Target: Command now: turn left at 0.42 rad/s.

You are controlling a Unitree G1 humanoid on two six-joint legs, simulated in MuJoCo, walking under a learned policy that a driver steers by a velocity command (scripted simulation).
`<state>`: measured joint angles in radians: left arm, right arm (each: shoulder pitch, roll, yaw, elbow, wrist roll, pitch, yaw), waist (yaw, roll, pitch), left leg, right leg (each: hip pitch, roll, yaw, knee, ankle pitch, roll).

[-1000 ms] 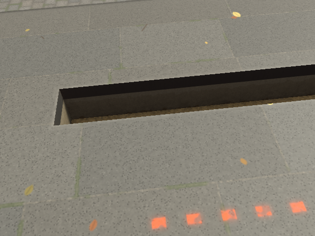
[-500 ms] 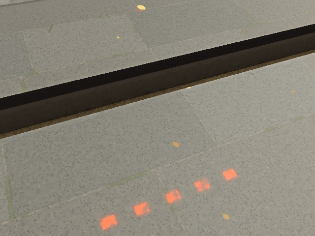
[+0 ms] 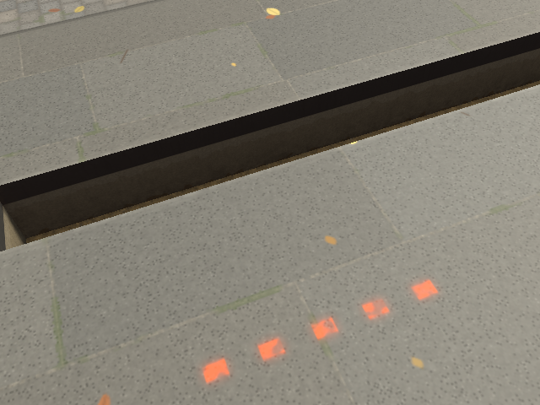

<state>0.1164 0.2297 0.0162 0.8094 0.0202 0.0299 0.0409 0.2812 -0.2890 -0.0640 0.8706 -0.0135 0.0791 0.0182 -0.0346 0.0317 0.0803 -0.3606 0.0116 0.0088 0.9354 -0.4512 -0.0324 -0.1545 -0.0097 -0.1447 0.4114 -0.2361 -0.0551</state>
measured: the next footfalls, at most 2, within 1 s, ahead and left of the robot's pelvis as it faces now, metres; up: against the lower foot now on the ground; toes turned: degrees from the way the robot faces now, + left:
left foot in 0.18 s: +0.00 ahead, +0.11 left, +0.00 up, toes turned +9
right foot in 0.68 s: +0.39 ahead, +0.05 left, +0.00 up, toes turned +16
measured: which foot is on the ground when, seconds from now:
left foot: up 0.00-0.16, down 0.18-0.70, up 0.72-1.00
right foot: down 0.00-0.16, up 0.18-0.66, down 0.68-1.00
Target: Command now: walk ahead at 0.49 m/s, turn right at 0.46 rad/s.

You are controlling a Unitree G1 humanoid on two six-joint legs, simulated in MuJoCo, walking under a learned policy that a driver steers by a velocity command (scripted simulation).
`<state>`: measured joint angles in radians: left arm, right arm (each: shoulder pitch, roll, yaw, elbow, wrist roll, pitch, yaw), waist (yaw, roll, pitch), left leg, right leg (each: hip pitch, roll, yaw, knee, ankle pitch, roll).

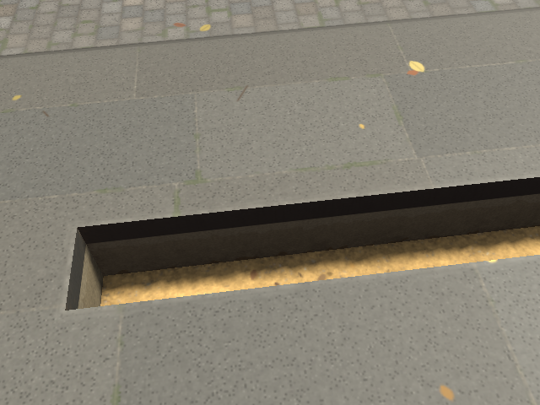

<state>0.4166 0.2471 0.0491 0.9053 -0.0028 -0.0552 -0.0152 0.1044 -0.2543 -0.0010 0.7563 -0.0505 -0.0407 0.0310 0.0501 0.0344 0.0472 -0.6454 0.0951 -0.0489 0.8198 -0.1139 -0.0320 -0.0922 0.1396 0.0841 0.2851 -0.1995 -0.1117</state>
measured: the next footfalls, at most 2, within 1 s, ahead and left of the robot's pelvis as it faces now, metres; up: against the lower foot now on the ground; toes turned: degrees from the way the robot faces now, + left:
left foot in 0.18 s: +0.29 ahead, +0.12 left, +0.00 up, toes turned -9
right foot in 0.72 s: +0.46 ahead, -0.17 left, +0.00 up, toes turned -25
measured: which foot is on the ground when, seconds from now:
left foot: up 0.00-0.16, down 0.18-0.72, up 0.74-1.00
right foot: down 0.00-0.20, up 0.22-0.70, down 0.72-1.00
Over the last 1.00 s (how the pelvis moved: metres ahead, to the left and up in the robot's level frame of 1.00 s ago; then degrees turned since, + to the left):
0.38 0.11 0.00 10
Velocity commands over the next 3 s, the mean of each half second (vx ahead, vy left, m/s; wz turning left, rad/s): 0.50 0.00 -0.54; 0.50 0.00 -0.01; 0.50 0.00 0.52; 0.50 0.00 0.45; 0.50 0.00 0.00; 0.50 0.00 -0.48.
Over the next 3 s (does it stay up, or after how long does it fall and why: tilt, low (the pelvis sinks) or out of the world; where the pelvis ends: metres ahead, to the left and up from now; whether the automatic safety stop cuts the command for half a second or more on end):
stays up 1.64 -0.12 -0.02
